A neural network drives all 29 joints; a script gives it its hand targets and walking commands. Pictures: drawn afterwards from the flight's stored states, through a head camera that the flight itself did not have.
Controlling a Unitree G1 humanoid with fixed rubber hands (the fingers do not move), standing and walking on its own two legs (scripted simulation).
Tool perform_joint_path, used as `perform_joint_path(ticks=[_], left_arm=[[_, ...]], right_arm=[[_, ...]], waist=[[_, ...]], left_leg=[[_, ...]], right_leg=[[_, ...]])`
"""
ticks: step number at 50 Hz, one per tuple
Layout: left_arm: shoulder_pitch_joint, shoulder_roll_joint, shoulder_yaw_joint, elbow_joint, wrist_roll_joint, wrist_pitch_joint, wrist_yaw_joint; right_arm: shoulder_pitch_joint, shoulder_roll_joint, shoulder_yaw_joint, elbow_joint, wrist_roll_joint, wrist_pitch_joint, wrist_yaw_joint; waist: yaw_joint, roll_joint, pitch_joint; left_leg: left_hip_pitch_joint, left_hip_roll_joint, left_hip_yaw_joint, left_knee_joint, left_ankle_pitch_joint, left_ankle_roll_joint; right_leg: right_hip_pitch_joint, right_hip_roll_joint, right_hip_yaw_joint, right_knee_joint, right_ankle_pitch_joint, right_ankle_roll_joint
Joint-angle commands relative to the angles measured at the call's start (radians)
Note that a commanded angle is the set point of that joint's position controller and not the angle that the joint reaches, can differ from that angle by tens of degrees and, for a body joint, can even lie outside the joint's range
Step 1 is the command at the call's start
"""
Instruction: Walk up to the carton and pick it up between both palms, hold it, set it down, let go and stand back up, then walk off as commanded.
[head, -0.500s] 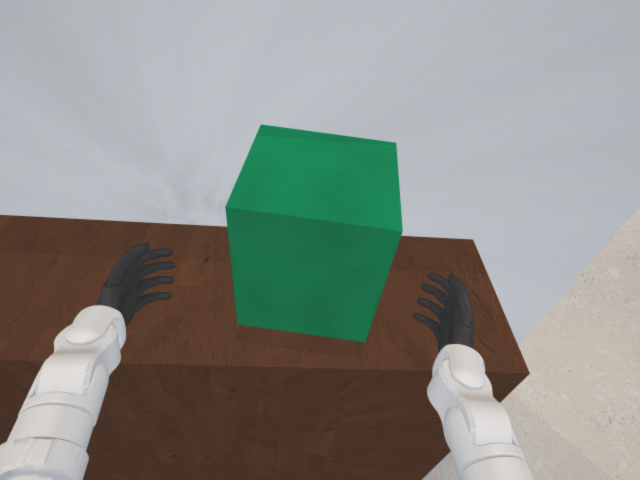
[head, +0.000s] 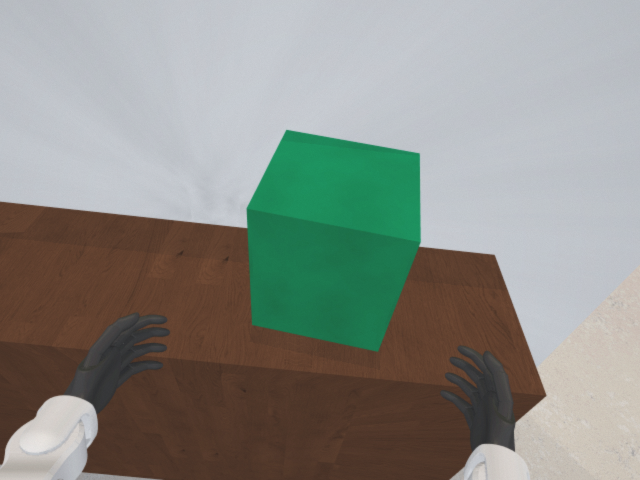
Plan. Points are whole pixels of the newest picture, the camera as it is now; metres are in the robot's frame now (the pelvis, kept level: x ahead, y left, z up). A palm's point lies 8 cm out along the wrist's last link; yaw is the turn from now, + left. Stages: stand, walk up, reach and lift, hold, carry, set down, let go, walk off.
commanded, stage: set down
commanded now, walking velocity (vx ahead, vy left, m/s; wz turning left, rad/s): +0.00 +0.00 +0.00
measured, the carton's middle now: (332, 242) +0.48 +0.02 +0.04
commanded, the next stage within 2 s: none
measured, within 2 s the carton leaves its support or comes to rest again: neither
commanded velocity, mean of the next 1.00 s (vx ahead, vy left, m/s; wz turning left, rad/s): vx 0.00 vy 0.00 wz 0.00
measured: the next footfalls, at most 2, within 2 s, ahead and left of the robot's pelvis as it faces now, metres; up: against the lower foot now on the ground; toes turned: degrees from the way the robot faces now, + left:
none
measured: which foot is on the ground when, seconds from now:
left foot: down 0.00-1.00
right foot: down 0.00-1.00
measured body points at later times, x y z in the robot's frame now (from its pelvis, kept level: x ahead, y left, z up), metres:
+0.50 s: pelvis +0.01 +0.00 +0.00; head +0.01 +0.02 +0.45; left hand +0.19 +0.27 +0.04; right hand +0.20 -0.17 +0.03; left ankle +0.00 +0.12 -0.75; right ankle +0.02 -0.15 -0.75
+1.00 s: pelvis +0.04 +0.00 +0.00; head +0.06 +0.02 +0.45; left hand +0.20 +0.26 +0.00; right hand +0.20 -0.18 +0.00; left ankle +0.00 +0.12 -0.75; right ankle +0.02 -0.15 -0.75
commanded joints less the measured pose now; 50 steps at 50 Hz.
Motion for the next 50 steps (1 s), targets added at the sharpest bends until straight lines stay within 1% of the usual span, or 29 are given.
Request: perform_joint_path(ticks=[1, 3, 4, 5, 6, 8, 11, 13, 14, 15, 18, 20, 21, 26, 28, 29, 30, 32, 33, 36, 37, 38, 39, 40, 41, 43, 44, 46, 50], left_arm=[[-0.117, 0.16, 0.069, -0.306, -0.027, -0.085, 0.012], [-0.111, 0.184, 0.072, -0.289, -0.047, -0.088, 0.004], [-0.063, 0.188, 0.078, -0.293, -0.051, -0.092, 0.003], [-0.051, 0.184, 0.072, -0.267, -0.052, -0.084, 0.0], [-0.032, 0.194, 0.079, -0.28, -0.051, -0.093, 0.0], [-0.013, 0.193, 0.087, -0.285, -0.053, -0.095, -0.002], [-0.011, 0.202, 0.083, -0.253, -0.055, -0.113, -0.007], [0.024, 0.19, 0.095, -0.233, -0.049, -0.115, -0.01], [0.03, 0.185, 0.085, -0.23, -0.045, -0.117, -0.008], [0.016, 0.197, 0.09, -0.263, -0.046, -0.126, -0.007], [0.023, 0.196, 0.082, -0.281, -0.053, -0.142, -0.007], [0.048, 0.179, 0.085, -0.277, -0.037, -0.143, -0.005], [0.062, 0.202, 0.107, -0.288, -0.039, -0.152, -0.002], [0.128, 0.169, 0.091, -0.261, -0.018, -0.158, -0.01], [0.132, 0.15, 0.089, -0.253, -0.011, -0.155, -0.007], [0.161, 0.149, 0.095, -0.295, -0.009, -0.166, -0.002], [0.167, 0.148, 0.094, -0.273, -0.008, -0.173, -0.005], [0.184, 0.151, 0.099, -0.263, -0.004, -0.187, -0.008], [0.187, 0.148, 0.097, -0.275, 0.01, -0.192, 0.001], [0.236, 0.137, 0.089, -0.252, 0.018, -0.209, -0.001], [0.247, 0.109, 0.084, -0.242, 0.034, -0.212, 0.007], [0.242, 0.127, 0.088, -0.238, 0.029, -0.211, 0.001], [0.258, 0.14, 0.092, -0.261, 0.024, -0.221, 0.004], [0.274, 0.113, 0.087, -0.227, 0.037, -0.219, 0.006], [0.255, 0.131, 0.094, -0.244, 0.033, -0.228, 0.002], [0.262, 0.118, 0.098, -0.206, 0.051, -0.227, 0.005], [0.265, 0.112, 0.083, -0.21, 0.055, -0.229, 0.006], [0.266, 0.085, 0.077, -0.196, 0.059, -0.233, 0.02], [0.247, 0.087, 0.064, -0.189, 0.069, -0.227, 0.023]], right_arm=[[-0.038, -0.03, -0.018, -0.259, -0.012, -0.032, 0.008], [-0.033, -0.019, -0.009, -0.273, -0.026, -0.022, 0.006], [0.008, -0.017, -0.002, -0.288, -0.024, -0.013, 0.005], [0.014, -0.015, -0.017, -0.286, -0.031, -0.002, 0.005], [0.023, -0.029, -0.015, -0.304, -0.029, -0.006, 0.008], [0.022, -0.018, -0.007, -0.324, -0.018, -0.002, 0.012], [0.034, -0.028, -0.017, -0.305, -0.039, 0.005, 0.016], [0.053, -0.026, -0.003, -0.296, -0.033, 0.008, 0.019], [0.055, -0.03, -0.019, -0.286, -0.04, 0.008, 0.023], [0.049, -0.038, -0.02, -0.302, -0.038, 0.002, 0.025], [0.059, -0.031, -0.014, -0.294, -0.025, -0.006, 0.029], [0.073, -0.036, -0.012, -0.278, -0.025, -0.013, 0.036], [0.082, -0.033, -0.012, -0.272, -0.021, -0.021, 0.036], [0.121, -0.048, -0.021, -0.212, -0.021, -0.066, 0.043], [0.109, -0.061, -0.029, -0.186, -0.028, -0.078, 0.05], [0.133, -0.063, -0.03, -0.23, -0.025, -0.102, 0.053], [0.149, -0.068, -0.023, -0.194, -0.034, -0.113, 0.052], [0.175, -0.046, -0.009, -0.188, -0.027, -0.141, 0.05], [0.161, -0.068, -0.018, -0.167, -0.027, -0.157, 0.063], [0.202, -0.079, -0.023, -0.155, -0.031, -0.2, 0.071], [0.189, -0.106, -0.031, -0.109, -0.027, -0.214, 0.085], [0.204, -0.09, -0.023, -0.14, -0.026, -0.224, 0.078], [0.214, -0.083, -0.02, -0.16, -0.024, -0.245, 0.081], [0.209, -0.103, -0.018, -0.109, -0.022, -0.253, 0.09], [0.214, -0.087, 0.001, -0.132, -0.024, -0.27, 0.088], [0.217, -0.094, 0.002, -0.085, -0.031, -0.284, 0.101], [0.219, -0.084, -0.01, -0.079, -0.032, -0.295, 0.103], [0.209, -0.102, -0.011, -0.011, -0.034, -0.308, 0.122], [0.174, -0.107, -0.031, -0.022, -0.035, -0.344, 0.129]], waist=[[-0.02, 0.173, -0.12], [-0.021, 0.15, -0.095], [-0.004, 0.141, -0.085], [-0.018, 0.141, -0.06], [-0.005, 0.129, -0.072], [0.013, 0.138, -0.056], [0.001, 0.138, -0.044], [0.019, 0.135, -0.029], [0.002, 0.14, -0.007], [0.013, 0.151, -0.024], [0.008, 0.154, -0.038], [0.014, 0.164, -0.039], [0.027, 0.146, -0.055], [-0.005, 0.148, -0.048], [0.001, 0.142, -0.059], [0.008, 0.146, -0.073], [-0.003, 0.121, -0.074], [-0.015, 0.119, -0.081], [-0.005, 0.143, -0.093], [-0.017, 0.127, -0.087], [-0.004, 0.147, -0.103], [-0.022, 0.137, -0.09], [-0.016, 0.118, -0.106], [-0.011, 0.125, -0.098], [-0.01, 0.118, -0.105], [-0.007, 0.117, -0.079], [-0.02, 0.131, -0.073], [-0.013, 0.158, -0.093], [-0.018, 0.138, -0.11]], left_leg=[[-0.047, -0.003, 0.006, -0.091, 0.128, -0.016], [-0.09, -0.003, 0.008, -0.093, 0.074, -0.007], [-0.105, -0.001, 0.014, -0.104, 0.048, 0.002], [-0.119, 0.005, 0.005, -0.11, 0.031, 0.002], [-0.122, -0.003, 0.013, -0.105, 0.04, 0.008], [-0.164, 0.009, 0.008, -0.117, -0.004, 0.012], [-0.212, 0.021, -0.004, -0.137, -0.057, 0.03], [-0.213, 0.018, -0.001, -0.13, -0.063, 0.029], [-0.206, 0.021, -0.008, -0.136, -0.076, 0.024], [-0.222, 0.02, -0.007, -0.134, -0.071, 0.021], [-0.238, 0.026, -0.01, -0.133, -0.078, 0.026], [-0.219, 0.02, -0.008, -0.123, -0.034, 0.013], [-0.197, 0.012, -0.006, -0.101, 0.015, 0.009], [-0.118, -0.002, -0.009, -0.062, 0.14, -0.013], [-0.113, 0.002, -0.007, -0.061, 0.149, -0.018], [-0.089, -0.007, -0.007, -0.052, 0.209, -0.024], [-0.06, -0.011, -0.003, -0.038, 0.24, -0.024], [-0.045, -0.017, -0.004, -0.024, 0.284, -0.023], [-0.037, -0.01, -0.016, -0.017, 0.332, -0.031], [-0.001, -0.016, -0.018, -0.006, 0.398, -0.035], [0.011, -0.015, -0.016, -0.008, 0.416, -0.044], [0.008, -0.022, -0.011, -0.008, 0.424, -0.039], [0.028, -0.02, -0.014, 0.002, 0.471, -0.043], [0.035, -0.02, -0.016, 0.003, 0.49, -0.046], [0.034, -0.032, -0.009, 0.01, 0.493, -0.041], [0.05, -0.031, -0.013, 0.004, 0.501, -0.041], [0.049, -0.035, -0.012, -0.003, 0.505, -0.049], [0.065, -0.021, -0.019, -0.005, 0.527, -0.053], [0.047, -0.029, -0.006, -0.01, 0.491, -0.051]], right_leg=[[0.055, 0.019, 0.012, -0.03, 0.02, -0.076], [0.052, 0.011, 0.022, -0.036, -0.008, -0.076], [0.06, 0.005, 0.025, -0.03, -0.022, -0.07], [0.068, 0.002, 0.026, -0.03, -0.022, -0.073], [0.067, 0.002, 0.029, -0.028, -0.022, -0.07], [0.085, 0.005, 0.024, -0.015, -0.039, -0.066], [0.12, 0.006, 0.026, 0.001, -0.04, -0.063], [0.102, 0.0, 0.034, -0.001, -0.06, -0.062], [0.085, 0.004, 0.029, -0.003, -0.075, -0.067], [0.105, 0.005, 0.028, 0.006, -0.061, -0.061], [0.117, 0.003, 0.033, 0.015, -0.048, -0.06], [0.103, 0.003, 0.033, 0.009, -0.037, -0.068], [0.096, -0.001, 0.035, 0.003, -0.025, -0.067], [0.049, 0.004, 0.031, -0.022, 0.018, -0.073], [0.052, 0.011, 0.021, -0.017, 0.011, -0.069], [0.053, 0.01, 0.022, -0.019, 0.054, -0.068], [0.042, 0.01, 0.02, -0.024, 0.08, -0.062], [0.044, 0.006, 0.023, -0.026, 0.119, -0.052], [0.041, 0.018, 0.016, -0.015, 0.127, -0.059], [0.029, 0.022, 0.012, -0.023, 0.17, -0.056], [0.02, 0.034, 0.0, -0.022, 0.173, -0.059], [0.033, 0.028, 0.003, -0.029, 0.197, -0.052], [0.041, 0.029, 0.006, -0.027, 0.216, -0.048], [0.021, 0.037, 0.001, -0.029, 0.215, -0.049], [0.031, 0.024, 0.009, -0.033, 0.238, -0.044], [0.009, 0.03, 0.007, -0.042, 0.24, -0.045], [0.026, 0.032, 0.001, -0.042, 0.246, -0.042], [0.01, 0.042, -0.005, -0.038, 0.218, -0.053], [0.033, 0.041, -0.01, -0.038, 0.22, -0.043]])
